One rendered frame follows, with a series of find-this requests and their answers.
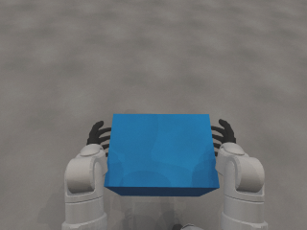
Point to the robot right hand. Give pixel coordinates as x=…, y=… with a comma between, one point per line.
x=227, y=132

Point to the robot left hand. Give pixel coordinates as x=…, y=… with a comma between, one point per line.
x=95, y=133

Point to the left robot forearm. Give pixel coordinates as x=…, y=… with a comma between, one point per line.
x=84, y=190

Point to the carton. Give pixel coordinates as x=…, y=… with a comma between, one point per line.
x=161, y=155

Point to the right robot forearm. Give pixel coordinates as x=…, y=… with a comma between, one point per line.
x=244, y=189

